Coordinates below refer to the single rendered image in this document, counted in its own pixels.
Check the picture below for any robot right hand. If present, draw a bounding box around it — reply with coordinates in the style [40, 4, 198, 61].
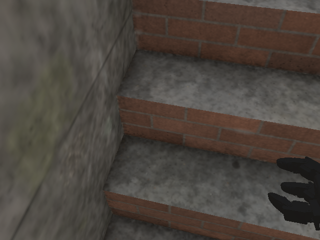
[268, 156, 320, 231]

